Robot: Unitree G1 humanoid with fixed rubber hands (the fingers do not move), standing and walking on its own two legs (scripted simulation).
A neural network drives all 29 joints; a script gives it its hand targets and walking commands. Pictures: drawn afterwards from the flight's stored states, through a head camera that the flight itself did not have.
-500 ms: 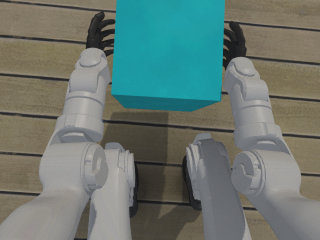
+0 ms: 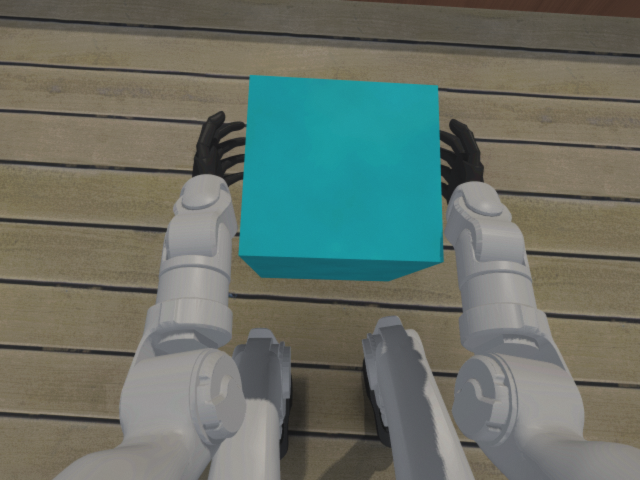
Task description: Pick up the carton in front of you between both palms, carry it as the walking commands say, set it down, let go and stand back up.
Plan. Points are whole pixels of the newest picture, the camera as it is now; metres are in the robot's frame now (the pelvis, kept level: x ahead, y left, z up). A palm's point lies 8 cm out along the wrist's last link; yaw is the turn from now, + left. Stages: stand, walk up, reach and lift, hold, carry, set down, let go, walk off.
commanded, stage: reach and lift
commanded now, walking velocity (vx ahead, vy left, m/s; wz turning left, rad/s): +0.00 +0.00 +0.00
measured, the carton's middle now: (333, 199) +0.46 -0.03 -0.13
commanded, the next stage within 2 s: hold in 1.96 s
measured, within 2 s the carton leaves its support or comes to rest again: neither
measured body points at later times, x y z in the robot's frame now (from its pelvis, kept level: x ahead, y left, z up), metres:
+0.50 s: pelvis +0.05 +0.00 +0.15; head +0.17 +0.00 +0.58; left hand +0.44 +0.13 +0.11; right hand +0.42 -0.17 +0.10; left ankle +0.10 +0.12 -0.50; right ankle +0.10 -0.13 -0.50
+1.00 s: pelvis +0.08 +0.00 +0.24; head +0.05 +0.00 +0.68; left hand +0.39 +0.14 +0.25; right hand +0.38 -0.16 +0.24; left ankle +0.10 +0.12 -0.50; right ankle +0.10 -0.13 -0.50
